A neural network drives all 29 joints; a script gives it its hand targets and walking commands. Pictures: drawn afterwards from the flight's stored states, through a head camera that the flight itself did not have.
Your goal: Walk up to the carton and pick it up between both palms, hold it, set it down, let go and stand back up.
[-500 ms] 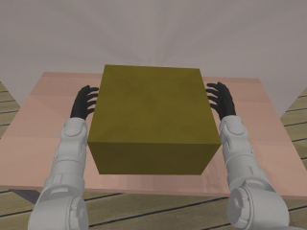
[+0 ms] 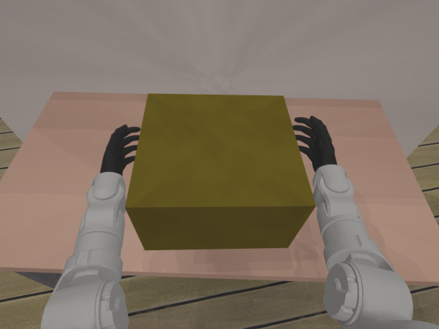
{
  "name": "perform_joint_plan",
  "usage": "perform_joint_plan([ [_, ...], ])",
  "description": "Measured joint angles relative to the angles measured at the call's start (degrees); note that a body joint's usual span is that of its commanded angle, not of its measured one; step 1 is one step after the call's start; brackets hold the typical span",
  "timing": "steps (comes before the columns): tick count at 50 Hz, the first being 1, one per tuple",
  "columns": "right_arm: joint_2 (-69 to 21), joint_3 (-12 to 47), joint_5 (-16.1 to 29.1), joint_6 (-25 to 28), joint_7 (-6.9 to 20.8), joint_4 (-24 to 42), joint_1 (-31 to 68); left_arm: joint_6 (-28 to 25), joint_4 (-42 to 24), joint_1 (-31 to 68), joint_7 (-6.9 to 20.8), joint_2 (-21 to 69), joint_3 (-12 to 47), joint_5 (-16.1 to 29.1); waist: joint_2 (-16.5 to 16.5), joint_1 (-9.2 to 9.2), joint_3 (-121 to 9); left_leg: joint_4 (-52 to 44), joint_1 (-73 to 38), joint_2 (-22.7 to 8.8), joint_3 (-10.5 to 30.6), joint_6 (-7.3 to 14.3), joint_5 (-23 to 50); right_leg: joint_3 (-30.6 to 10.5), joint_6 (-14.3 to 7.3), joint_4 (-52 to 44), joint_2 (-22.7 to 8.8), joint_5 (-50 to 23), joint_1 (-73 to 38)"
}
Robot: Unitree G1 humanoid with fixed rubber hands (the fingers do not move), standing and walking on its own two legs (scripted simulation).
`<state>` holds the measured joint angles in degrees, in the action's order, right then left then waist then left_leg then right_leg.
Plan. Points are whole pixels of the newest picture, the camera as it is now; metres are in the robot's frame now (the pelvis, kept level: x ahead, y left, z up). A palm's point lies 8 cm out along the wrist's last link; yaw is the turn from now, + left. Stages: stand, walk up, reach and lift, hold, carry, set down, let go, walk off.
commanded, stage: set down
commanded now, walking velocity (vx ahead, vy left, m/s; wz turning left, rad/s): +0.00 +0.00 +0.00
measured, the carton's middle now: (217, 169) +0.43 +0.02 +0.00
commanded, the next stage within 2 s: none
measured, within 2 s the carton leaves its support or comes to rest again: neither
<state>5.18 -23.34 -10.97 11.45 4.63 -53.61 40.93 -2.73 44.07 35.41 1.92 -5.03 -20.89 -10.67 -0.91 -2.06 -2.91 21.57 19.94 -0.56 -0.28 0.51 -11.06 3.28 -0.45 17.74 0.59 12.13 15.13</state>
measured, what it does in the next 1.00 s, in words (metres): stands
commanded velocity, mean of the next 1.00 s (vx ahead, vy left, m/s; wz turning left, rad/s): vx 0.00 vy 0.00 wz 0.00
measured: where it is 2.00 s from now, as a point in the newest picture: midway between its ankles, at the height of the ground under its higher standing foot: outside the picture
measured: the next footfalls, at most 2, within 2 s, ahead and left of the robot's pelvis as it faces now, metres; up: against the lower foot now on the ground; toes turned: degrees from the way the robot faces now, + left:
none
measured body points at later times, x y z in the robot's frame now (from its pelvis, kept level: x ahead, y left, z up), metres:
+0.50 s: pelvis +0.01 +0.00 -0.01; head +0.11 -0.01 +0.43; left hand +0.41 +0.21 +0.00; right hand +0.45 -0.18 +0.02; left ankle -0.01 +0.11 -0.75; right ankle -0.05 -0.11 -0.75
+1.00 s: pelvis +0.00 -0.01 -0.02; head +0.16 -0.03 +0.40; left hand +0.41 +0.20 -0.05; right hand +0.46 -0.19 -0.03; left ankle -0.01 +0.11 -0.75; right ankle -0.05 -0.11 -0.75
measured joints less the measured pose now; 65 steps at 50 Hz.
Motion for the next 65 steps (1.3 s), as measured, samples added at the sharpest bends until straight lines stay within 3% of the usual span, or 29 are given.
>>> perform_joint_plan([
  [19, 1.0, -1.9, -2.6, 7.6, 0.2, -7.5, 1.9, -9.2, 7.6, 0.0, -2.4, 0.0, -0.3, 0.0, 0.0, 0.00, -3.7, 0.0, 8.1, -0.1, -0.1, -0.2, 0.5, 0.0, 0.0, 0.8, 0.0, 0.0, 8.5],
  [33, 2.7, -2.5, -4.7, 13.7, 0.2, -14.4, 5.4, -18.3, 15.7, 1.0, -3.9, 0.0, -1.5, 3.2, 0.0, 0.00, -5.9, 0.0, 15.9, -0.2, -0.3, -0.5, 1.8, 0.0, 0.0, 3.2, 0.0, 0.0, 17.4],
  [49, 4.2, -2.5, -5.1, 18.3, 0.2, -17.6, 8.9, -26.7, 22.9, 4.6, -4.3, -0.5, -3.2, 5.0, 0.0, 0.00, -8.0, 0.0, 23.6, -0.3, -0.4, -0.7, 3.0, 0.0, 0.0, 6.1, -0.1, -0.1, 26.6],
  [65, 5.7, -2.5, -5.1, 18.6, 0.1, -21.3, 12.0, -28.0, 27.2, 7.6, -4.1, -1.0, -4.6, 5.0, 0.0, 0.00, -8.4, 0.0, 25.0, 0.2, -0.7, -0.7, 3.5, 0.0, 0.0, 7.0, -0.6, -0.1, 28.3],
])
